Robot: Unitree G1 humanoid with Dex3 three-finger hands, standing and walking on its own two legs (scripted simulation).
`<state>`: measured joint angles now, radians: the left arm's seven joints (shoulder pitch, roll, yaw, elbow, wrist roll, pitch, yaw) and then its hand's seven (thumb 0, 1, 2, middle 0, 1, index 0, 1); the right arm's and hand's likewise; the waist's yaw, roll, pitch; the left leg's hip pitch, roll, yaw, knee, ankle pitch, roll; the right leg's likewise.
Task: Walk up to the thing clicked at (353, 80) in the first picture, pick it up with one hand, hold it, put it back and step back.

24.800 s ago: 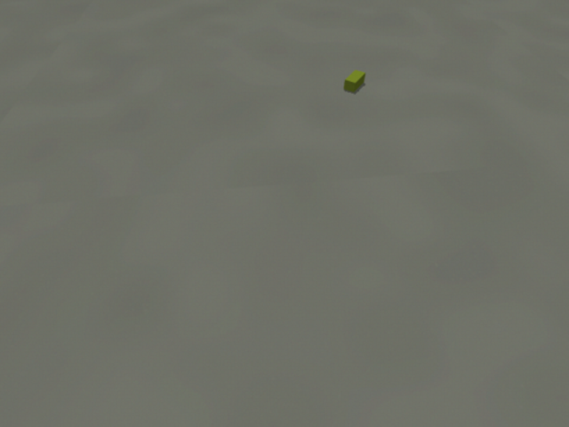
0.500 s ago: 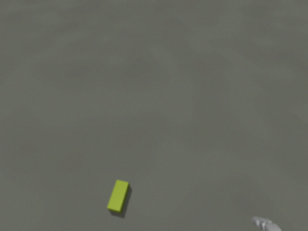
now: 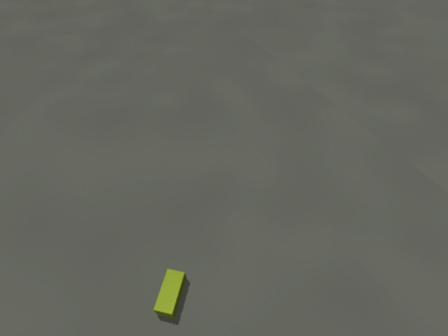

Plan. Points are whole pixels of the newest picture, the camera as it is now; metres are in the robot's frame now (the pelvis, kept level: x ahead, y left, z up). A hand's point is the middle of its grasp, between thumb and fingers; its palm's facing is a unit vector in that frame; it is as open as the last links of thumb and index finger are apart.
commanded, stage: walk up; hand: left
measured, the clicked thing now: (171, 292) +0.41 +0.24 -0.74
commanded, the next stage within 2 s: stand in 0.68 s
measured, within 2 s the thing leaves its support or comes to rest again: neither
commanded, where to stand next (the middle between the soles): +0.03 +0.02 m, yaw -1 degrees
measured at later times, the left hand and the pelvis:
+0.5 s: hand out of the picture +0.11 +0.26 -0.15, palm faces -0.03 -0.93 -0.37, open 7.4 cm; pelvis +0.01 +0.00 +0.00, yaw +0 degrees
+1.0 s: hand out of the picture +0.09 +0.24 -0.15, palm faces -0.04 -0.94 -0.33, open 7.4 cm; pelvis +0.02 -0.01 +0.00, yaw -1 degrees
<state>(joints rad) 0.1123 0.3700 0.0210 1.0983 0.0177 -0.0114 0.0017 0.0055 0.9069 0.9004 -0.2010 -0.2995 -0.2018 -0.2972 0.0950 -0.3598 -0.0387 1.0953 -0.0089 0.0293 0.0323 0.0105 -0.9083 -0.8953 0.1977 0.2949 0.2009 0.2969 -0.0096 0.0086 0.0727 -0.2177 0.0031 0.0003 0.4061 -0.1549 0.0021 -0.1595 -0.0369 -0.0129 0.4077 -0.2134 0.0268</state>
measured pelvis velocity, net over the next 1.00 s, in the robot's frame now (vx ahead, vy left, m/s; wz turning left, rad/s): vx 0.02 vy -0.01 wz -0.01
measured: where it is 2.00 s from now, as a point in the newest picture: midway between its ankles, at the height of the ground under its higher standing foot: outside the picture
